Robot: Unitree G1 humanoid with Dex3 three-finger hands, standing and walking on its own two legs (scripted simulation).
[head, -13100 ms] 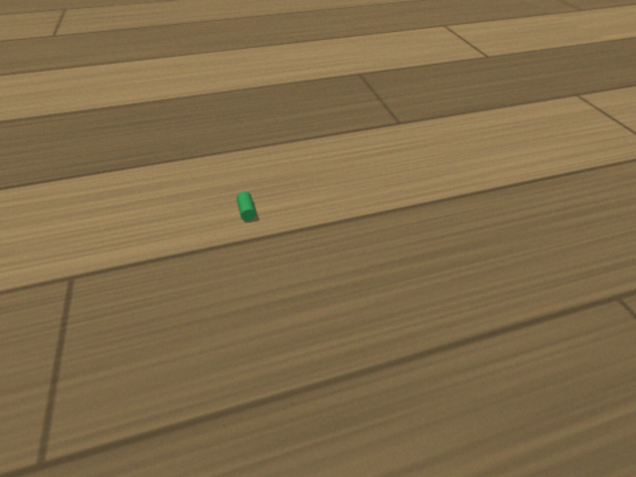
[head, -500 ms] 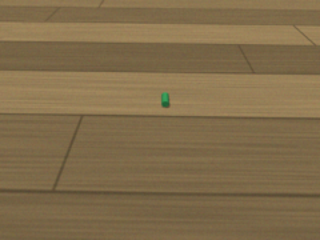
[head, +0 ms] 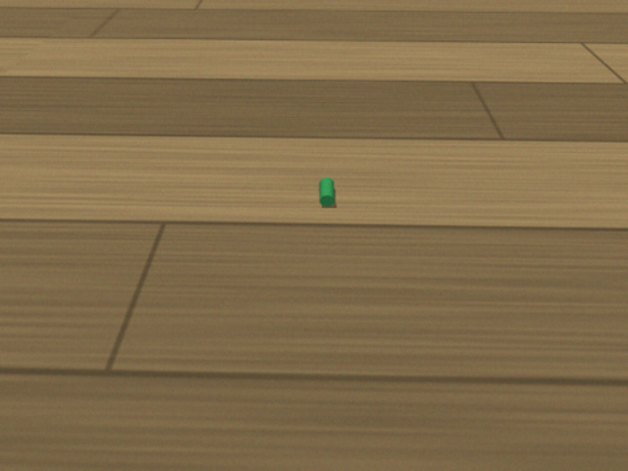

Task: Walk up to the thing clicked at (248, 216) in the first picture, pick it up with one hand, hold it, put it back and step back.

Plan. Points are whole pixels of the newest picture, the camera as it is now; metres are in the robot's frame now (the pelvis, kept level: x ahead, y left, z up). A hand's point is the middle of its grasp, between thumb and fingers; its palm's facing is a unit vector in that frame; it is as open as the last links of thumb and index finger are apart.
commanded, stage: stand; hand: left
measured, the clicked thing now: (326, 191) +1.42 -0.06 -0.75
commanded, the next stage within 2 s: walk up in 0.52 s
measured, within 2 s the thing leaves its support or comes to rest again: neither
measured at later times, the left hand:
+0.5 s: hand out of the picture +0.07 +0.25 -0.16, palm faces -0.03 -0.94 -0.34, open 7.4 cm
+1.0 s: hand (155, 382) +0.28 +0.26 -0.12, palm faces -0.29 -0.77 -0.57, open 7.4 cm
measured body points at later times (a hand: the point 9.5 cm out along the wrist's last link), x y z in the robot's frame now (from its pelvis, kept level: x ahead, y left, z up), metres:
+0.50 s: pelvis +0.00 +0.00 +0.00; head +0.02 +0.00 +0.45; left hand +0.07 +0.30 -0.13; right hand +0.07 -0.31 -0.13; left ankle +0.00 +0.13 -0.75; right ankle -0.01 -0.15 -0.75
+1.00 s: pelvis +0.12 -0.02 -0.03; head +0.10 -0.08 +0.42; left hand +0.30 +0.29 -0.08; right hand +0.09 -0.37 -0.17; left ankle +0.12 +0.11 -0.68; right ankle +0.09 -0.14 -0.75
